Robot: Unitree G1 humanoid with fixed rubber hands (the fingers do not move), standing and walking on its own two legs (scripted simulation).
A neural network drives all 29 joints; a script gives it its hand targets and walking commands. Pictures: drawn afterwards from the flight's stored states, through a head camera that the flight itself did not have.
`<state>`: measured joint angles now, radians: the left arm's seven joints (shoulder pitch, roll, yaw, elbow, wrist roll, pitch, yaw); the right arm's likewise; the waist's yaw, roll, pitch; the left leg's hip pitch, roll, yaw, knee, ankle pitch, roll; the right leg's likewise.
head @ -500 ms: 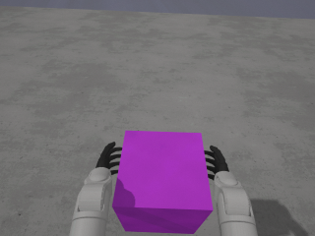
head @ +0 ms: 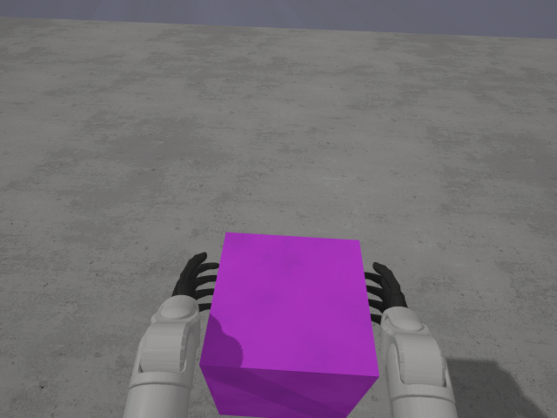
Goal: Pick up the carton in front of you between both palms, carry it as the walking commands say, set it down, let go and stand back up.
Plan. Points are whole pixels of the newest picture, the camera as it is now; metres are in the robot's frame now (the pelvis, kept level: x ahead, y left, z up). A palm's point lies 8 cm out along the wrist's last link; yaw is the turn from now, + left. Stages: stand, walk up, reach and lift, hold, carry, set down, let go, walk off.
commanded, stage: carry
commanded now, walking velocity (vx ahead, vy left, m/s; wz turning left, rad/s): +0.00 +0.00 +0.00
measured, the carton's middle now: (286, 331) +0.29 +0.00 -0.05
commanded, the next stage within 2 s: hold in 0.32 s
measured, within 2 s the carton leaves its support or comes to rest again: neither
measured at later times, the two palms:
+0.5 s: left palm (177, 310) +0.27 +0.15 +0.05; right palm (389, 319) +0.27 -0.15 +0.04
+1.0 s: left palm (173, 333) +0.29 +0.19 -0.08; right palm (340, 317) +0.33 -0.10 -0.09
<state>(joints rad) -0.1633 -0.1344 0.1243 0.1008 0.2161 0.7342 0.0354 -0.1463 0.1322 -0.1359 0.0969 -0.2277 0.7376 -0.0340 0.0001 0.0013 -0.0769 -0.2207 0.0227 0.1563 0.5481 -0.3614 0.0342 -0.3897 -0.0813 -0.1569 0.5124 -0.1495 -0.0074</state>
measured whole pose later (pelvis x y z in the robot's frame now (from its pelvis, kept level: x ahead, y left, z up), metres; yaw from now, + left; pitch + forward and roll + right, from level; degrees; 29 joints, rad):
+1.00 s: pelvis -0.06 -0.06 -0.05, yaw +13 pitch +13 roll +0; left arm -0.74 -0.04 0.49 0.76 0.44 0.23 -0.09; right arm -0.63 0.24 -0.52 0.56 -0.37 0.30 -0.10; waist 0.01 -0.01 0.12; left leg -0.76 -0.06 -0.14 0.91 -0.37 -0.02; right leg -0.83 0.07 0.06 0.83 -0.22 -0.01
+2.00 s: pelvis -0.09 -0.03 -0.29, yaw +15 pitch +48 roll +0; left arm -1.24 0.10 0.27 0.91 0.17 0.23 0.06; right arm -1.01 0.04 -0.58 0.57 -0.17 0.27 -0.09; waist -0.10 0.05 -0.05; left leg -2.09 -0.18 -0.07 1.84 -0.59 -0.04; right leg -2.16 0.10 0.10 1.75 -0.43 0.10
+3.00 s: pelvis -0.09 -0.03 -0.38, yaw +14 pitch +41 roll -4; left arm -1.56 0.24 0.10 1.19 0.10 0.18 0.09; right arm -1.25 -0.12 -0.56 0.85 -0.10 0.23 -0.03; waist -0.16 0.03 0.27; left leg -2.24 -0.17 -0.03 2.18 -0.65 0.00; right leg -2.28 0.04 0.05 2.06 -0.51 0.10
